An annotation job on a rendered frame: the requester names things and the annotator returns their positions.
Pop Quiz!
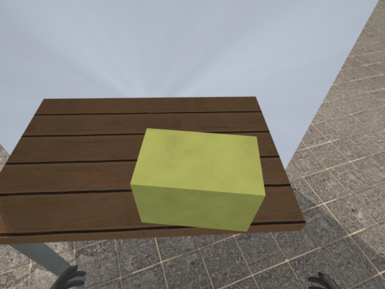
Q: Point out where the carton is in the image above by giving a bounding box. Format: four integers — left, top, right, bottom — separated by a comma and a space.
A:
130, 128, 265, 232

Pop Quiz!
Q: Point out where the table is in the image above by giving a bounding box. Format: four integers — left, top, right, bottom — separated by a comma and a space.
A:
0, 96, 306, 287

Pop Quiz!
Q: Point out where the right robot hand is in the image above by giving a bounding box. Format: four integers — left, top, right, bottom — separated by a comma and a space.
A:
308, 272, 340, 289

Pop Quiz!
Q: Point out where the left robot hand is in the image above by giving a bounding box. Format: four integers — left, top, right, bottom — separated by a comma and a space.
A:
50, 265, 86, 289

